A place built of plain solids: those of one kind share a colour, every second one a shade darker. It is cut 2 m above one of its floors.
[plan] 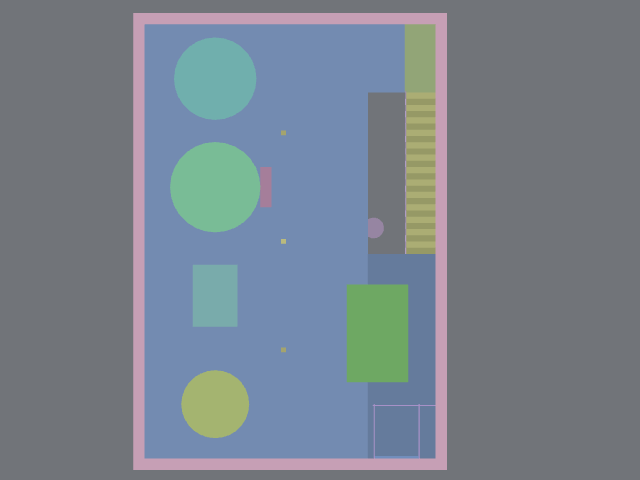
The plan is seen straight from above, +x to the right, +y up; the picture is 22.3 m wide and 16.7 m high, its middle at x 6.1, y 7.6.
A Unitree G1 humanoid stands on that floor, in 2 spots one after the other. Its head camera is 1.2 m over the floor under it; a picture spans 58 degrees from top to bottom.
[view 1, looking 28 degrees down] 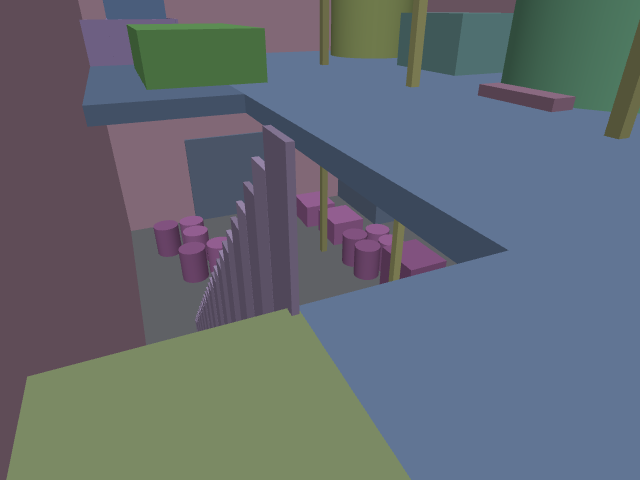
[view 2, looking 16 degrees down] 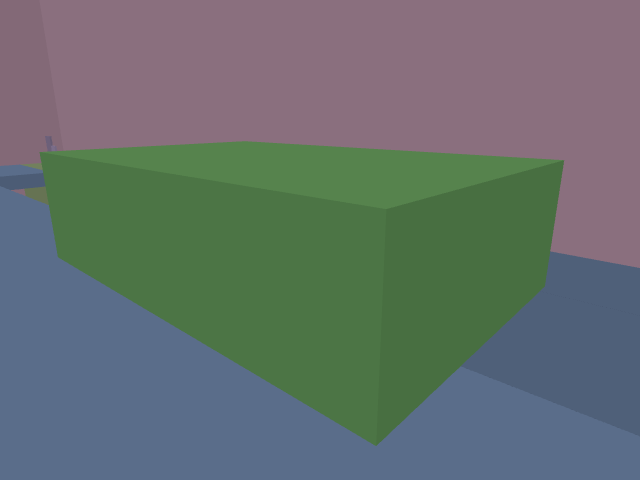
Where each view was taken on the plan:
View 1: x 9.61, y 14.25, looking -114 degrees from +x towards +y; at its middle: post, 13.08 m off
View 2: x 5.88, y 1.90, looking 42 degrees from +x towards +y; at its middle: cooler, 1.61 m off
